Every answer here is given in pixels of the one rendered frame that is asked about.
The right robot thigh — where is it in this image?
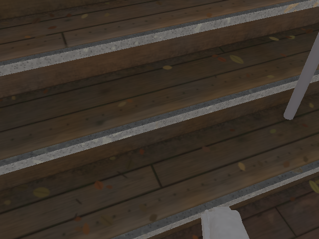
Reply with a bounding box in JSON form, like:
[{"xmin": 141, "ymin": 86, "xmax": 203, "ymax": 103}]
[{"xmin": 200, "ymin": 206, "xmax": 249, "ymax": 239}]

